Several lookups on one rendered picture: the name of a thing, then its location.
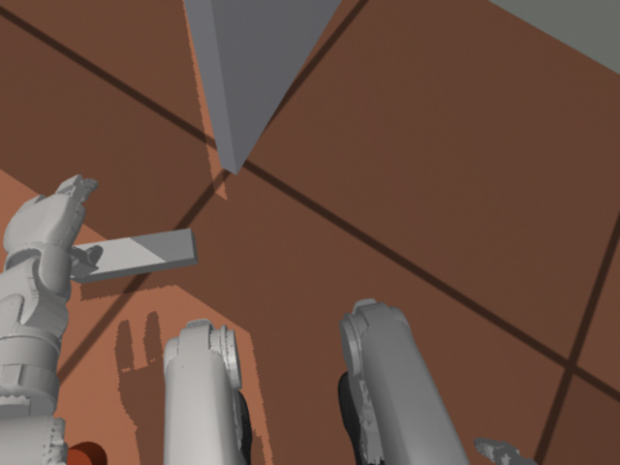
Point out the right robot foot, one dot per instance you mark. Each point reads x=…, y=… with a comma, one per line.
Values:
x=350, y=419

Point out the right robot hand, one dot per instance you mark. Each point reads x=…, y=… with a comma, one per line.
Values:
x=502, y=453

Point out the left robot arm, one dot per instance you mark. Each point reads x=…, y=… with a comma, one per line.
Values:
x=34, y=289

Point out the left robot hand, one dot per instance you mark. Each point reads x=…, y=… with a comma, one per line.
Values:
x=56, y=220

